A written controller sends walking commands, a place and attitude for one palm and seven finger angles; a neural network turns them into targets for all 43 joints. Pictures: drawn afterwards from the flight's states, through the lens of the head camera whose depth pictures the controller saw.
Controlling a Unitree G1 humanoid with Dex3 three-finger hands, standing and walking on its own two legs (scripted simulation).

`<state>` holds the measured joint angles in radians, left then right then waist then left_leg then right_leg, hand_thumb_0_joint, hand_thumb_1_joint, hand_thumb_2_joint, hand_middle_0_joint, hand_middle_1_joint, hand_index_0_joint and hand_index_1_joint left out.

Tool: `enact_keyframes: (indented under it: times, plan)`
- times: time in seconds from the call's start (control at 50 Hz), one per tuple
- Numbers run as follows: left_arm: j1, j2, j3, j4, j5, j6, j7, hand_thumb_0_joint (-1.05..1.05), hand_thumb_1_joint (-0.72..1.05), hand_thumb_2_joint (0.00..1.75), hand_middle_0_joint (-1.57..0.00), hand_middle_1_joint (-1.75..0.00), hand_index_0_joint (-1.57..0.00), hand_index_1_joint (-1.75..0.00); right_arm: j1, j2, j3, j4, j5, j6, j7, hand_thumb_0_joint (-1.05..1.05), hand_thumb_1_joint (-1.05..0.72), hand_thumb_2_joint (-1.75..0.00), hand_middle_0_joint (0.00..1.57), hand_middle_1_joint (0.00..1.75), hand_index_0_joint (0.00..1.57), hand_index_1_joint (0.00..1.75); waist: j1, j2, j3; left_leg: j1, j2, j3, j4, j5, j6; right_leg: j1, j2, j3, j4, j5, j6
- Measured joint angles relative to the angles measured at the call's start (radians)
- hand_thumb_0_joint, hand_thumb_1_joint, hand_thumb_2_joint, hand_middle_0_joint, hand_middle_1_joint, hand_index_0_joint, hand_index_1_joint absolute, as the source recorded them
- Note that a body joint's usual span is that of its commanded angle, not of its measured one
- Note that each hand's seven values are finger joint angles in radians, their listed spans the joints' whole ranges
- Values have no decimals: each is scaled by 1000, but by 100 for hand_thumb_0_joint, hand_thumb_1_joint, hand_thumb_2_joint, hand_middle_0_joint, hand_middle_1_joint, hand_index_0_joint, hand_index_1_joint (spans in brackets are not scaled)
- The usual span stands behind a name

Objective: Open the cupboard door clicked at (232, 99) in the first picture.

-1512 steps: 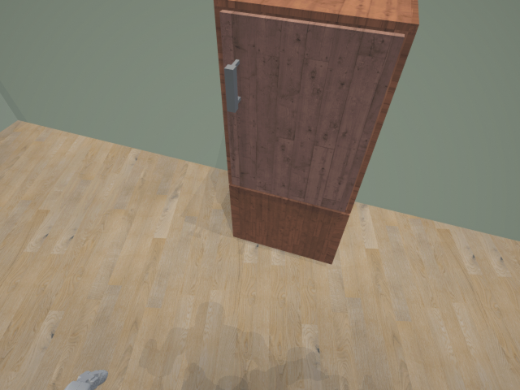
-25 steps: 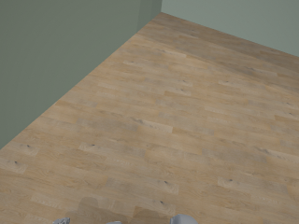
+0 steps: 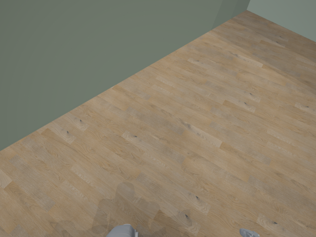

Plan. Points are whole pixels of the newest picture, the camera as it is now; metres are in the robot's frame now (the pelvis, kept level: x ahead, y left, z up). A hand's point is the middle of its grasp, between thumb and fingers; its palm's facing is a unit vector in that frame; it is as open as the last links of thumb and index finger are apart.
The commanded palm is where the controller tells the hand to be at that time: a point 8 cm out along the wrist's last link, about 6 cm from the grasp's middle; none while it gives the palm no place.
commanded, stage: turn to face it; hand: left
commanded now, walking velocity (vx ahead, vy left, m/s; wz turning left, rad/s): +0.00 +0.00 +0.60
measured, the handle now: out of the picture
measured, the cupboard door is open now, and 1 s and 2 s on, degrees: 43 43 43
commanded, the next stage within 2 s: none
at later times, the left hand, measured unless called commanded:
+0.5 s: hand out of the picture +0.07 +0.19 -0.15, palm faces +0.26 -0.92 -0.31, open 7.4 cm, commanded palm none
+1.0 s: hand out of the picture -0.05 +0.20 -0.17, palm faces +0.58 -0.77 -0.25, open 7.4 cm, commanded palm none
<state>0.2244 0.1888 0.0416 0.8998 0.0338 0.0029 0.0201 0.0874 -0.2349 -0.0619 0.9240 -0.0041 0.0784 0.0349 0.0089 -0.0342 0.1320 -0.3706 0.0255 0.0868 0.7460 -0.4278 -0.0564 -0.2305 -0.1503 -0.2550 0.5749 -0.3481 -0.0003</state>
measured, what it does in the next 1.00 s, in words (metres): steps on the spot, turning left: left foot, then right foot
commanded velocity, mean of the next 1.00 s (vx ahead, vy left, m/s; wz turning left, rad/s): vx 0.00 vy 0.00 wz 0.60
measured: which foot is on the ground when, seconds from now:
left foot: up 0.00-0.04, down 0.06-0.42, up 0.44-0.80, down 0.82-1.00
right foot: down 0.00-0.06, up 0.08-0.40, down 0.42-0.82, up 0.84-1.00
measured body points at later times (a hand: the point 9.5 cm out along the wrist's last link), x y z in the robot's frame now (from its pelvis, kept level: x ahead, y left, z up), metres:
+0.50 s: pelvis +0.01 -0.04 +0.00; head +0.08 -0.05 +0.44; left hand +0.06 +0.24 -0.12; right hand +0.15 -0.28 -0.16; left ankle -0.03 +0.10 -0.69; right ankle +0.03 -0.15 -0.74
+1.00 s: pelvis +0.02 -0.02 +0.00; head +0.05 +0.03 +0.45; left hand -0.08 +0.24 -0.15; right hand +0.25 -0.17 -0.13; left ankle -0.02 +0.07 -0.73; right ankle +0.08 -0.17 -0.65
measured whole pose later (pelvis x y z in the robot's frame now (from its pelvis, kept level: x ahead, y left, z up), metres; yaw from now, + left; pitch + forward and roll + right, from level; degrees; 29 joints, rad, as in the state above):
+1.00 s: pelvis +0.02 -0.02 +0.00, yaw +35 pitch +1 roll -1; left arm 0.17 0.27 0.08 0.91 0.03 0.07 0.01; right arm 0.12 -0.22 -0.04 0.89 -0.02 0.04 0.01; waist 0.01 -0.04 0.10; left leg -0.31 -0.02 0.01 0.54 -0.24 0.04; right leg -0.51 -0.11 -0.03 1.13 -0.41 0.08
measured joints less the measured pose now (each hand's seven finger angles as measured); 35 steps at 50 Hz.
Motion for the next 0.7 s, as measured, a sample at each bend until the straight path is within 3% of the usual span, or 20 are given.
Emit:
enact_keyframes:
  times: [0.04,0.06,0.1,0.16,0.22,0.3,0.36,0.42,0.48,0.56,0.62,0.7]
  plan:
    - [8,14,7,4,-5,4,-4,1,92,90,-21,-30,-21,-30,-7,2,5,-13,-2,-11,1,1,-91,-90,20,29,20,30,1,-8,-3,59,-8,17,-132,95,14,-16,-16,-25,60,-35,13]
    - [11,23,11,7,-9,10,-7,1,92,90,-21,-30,-21,-30,-8,3,4,-20,-5,-22,1,1,-91,-90,20,29,20,30,-1,-13,-7,67,-14,12,-160,156,41,-42,-29,-22,120,-56,23]
    - [-8,46,18,18,-13,37,-5,1,91,90,-21,-30,-21,-30,-12,14,7,-29,-8,-36,-5,1,-91,-90,20,29,20,30,2,-32,1,47,-29,0,-118,132,79,-121,-18,70,309,-168,52]
    - [-40,64,29,27,-10,64,-2,1,91,90,-21,-30,-21,-30,9,22,13,-34,-13,-44,-18,0,-91,-90,20,29,20,30,-1,-24,-9,50,-29,-37,-140,120,86,-219,27,164,500,-165,69]
    - [-68,68,33,13,-9,61,-9,1,91,90,-20,-30,-20,-30,34,21,15,-23,-14,-42,-28,0,-91,-89,20,29,20,30,-2,-4,-19,64,-29,-75,-198,159,76,-264,47,215,531,-91,80]
    - [-93,67,31,-14,-11,51,-12,1,91,90,-20,-30,-20,-30,64,16,13,-9,-17,-37,-27,0,-90,-89,20,30,20,30,-10,22,-30,71,-28,-121,-237,187,65,-245,64,242,409,-71,84]
    - [-108,62,27,-28,-14,46,-12,1,91,90,-20,-30,-20,-30,81,11,7,-4,-19,-29,-25,1,-90,-89,20,30,20,30,-25,41,-35,57,-30,-158,-228,188,48,-189,87,241,261,-72,79]
    - [-106,57,19,-46,-16,27,-12,1,91,90,-20,-30,-20,-30,99,4,-3,-3,-13,-18,-23,1,-90,-89,20,30,20,30,-32,51,-47,21,-45,-193,-174,165,24,-85,105,225,34,24,67]
    - [-99,30,5,-45,-7,8,-3,1,91,90,-20,-30,-20,-30,92,-19,-20,7,-6,-3,-22,1,-90,-89,20,30,20,30,-36,74,-34,-68,-61,-180,85,-33,24,-71,95,191,37,11,4]
    - [-62,-2,-9,-36,-10,10,4,1,90,90,-20,-30,-20,-30,79,-34,-27,17,-8,9,-13,1,-91,-90,20,29,20,30,-44,69,-25,-150,-44,-107,389,-26,2,-14,61,143,-18,20,-3]
    - [-38,-12,-13,-27,-9,9,5,1,90,90,-21,-30,-21,-30,65,-28,-23,18,-4,12,-6,1,-91,-90,20,29,20,30,-46,47,-19,-142,-18,-74,374,1,-13,20,42,104,-57,32,-2]
    - [-16,-11,-10,-19,-5,6,4,1,91,90,-21,-30,-21,-30,41,-18,-12,16,-2,11,-2,1,-91,-90,20,29,20,30,-30,21,-7,-82,2,-39,193,-2,-13,41,20,47,-57,19,4]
